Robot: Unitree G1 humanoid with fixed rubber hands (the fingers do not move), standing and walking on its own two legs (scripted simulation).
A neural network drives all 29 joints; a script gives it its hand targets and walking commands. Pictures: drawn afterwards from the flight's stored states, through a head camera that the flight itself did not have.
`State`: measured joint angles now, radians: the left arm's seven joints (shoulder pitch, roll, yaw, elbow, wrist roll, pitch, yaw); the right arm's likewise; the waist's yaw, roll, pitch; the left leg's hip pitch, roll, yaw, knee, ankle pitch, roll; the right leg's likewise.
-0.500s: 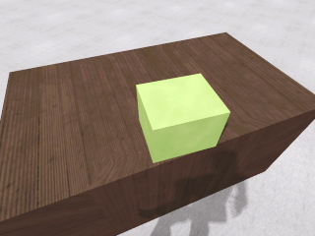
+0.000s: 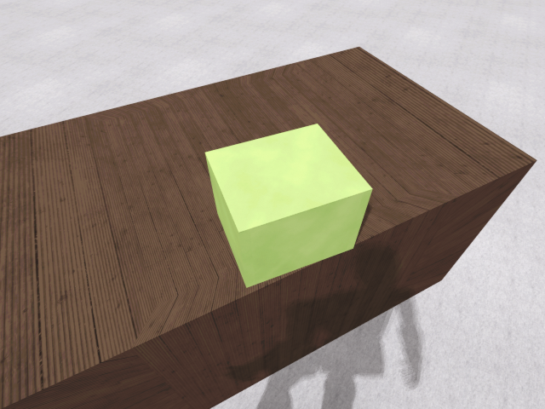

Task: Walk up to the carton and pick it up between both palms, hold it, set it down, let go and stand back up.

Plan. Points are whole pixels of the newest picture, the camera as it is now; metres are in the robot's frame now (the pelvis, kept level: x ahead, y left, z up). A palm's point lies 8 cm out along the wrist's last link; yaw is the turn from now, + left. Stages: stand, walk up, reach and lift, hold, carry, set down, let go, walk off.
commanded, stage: walk up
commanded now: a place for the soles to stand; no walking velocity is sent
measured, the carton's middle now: (283, 203) +0.50 +0.00 -0.02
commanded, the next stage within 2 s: none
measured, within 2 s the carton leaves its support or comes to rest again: neither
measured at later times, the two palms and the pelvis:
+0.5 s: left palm (216, 384) +0.19 +0.11 -0.14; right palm out of the picture +0.01 -0.40 -0.14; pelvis +0.07 -0.13 -0.02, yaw +0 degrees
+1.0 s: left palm out of the picture +0.09 +0.12 -0.14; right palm (529, 386) +0.19 -0.40 -0.12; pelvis +0.07 -0.16 -0.02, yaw +17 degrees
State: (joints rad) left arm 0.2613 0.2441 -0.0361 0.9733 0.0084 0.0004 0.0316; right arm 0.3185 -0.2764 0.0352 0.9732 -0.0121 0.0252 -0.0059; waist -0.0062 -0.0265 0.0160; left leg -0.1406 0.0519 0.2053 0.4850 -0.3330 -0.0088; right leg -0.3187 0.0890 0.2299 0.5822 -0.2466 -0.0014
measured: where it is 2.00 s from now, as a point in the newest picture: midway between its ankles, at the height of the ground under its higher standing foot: outside the picture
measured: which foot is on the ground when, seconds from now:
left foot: down 0.00-0.46, up 0.48-0.98, down 1.00-1.00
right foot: down 0.00-0.10, up 0.12-0.42, down 0.44-1.00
